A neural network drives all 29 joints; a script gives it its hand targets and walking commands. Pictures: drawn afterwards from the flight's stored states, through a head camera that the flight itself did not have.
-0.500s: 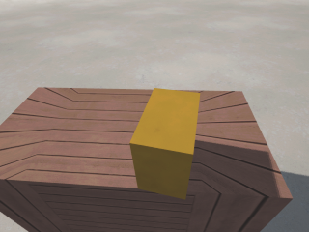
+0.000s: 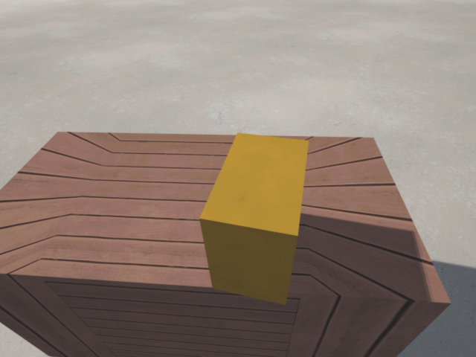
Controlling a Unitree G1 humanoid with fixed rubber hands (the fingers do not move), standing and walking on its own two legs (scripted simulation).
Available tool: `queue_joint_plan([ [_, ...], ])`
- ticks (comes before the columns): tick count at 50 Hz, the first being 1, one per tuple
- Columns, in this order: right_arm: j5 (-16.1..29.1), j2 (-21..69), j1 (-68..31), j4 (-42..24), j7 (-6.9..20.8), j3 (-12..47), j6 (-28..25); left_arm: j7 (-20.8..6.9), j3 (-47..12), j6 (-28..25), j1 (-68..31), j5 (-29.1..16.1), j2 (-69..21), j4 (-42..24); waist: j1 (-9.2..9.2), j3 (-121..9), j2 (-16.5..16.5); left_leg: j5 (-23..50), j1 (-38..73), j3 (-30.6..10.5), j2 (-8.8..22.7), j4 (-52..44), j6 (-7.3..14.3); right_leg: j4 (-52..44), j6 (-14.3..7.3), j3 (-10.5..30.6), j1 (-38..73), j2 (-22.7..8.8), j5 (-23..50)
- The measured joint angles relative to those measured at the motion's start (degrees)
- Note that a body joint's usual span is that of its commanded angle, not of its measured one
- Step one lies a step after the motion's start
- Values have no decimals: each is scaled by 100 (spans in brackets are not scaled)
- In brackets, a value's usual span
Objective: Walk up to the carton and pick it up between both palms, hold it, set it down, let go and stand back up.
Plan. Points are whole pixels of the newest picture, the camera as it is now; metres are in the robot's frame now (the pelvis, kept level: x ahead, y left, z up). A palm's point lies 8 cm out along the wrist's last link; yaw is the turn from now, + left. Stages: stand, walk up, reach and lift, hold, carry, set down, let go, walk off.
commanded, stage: stand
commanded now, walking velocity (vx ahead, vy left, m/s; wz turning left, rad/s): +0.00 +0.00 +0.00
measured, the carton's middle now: (260, 214) +0.43 +0.00 -0.01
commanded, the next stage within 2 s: none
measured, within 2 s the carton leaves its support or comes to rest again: neither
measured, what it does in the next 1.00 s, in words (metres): stands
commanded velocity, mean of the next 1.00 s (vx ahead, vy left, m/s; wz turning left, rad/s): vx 0.00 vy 0.00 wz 0.00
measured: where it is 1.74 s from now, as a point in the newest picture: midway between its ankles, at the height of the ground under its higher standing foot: outside the picture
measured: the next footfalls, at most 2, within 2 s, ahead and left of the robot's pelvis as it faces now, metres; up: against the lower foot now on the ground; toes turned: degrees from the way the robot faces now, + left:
none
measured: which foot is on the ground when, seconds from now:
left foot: down 0.00-1.00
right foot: down 0.00-1.00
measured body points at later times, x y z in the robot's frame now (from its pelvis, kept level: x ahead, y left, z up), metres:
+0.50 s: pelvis +0.00 +0.00 +0.00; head -0.02 +0.00 +0.45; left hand +0.04 +0.29 -0.14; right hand +0.10 -0.26 -0.13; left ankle +0.00 +0.11 -0.74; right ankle +0.04 -0.13 -0.74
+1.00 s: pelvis +0.00 +0.00 +0.00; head -0.01 +0.00 +0.45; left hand +0.04 +0.29 -0.14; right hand +0.10 -0.26 -0.13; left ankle +0.00 +0.11 -0.74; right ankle +0.04 -0.13 -0.74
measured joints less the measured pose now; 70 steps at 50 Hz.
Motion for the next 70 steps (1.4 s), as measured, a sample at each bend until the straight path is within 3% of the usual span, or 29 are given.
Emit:
queue_joint_plan([
  [70,0,-1,-225,54,0,0,30,0,0,-1,-108,2,0,24,0,249,0,14,0,0,0,-33,-10,0,0,0,-15,-2,-4],
])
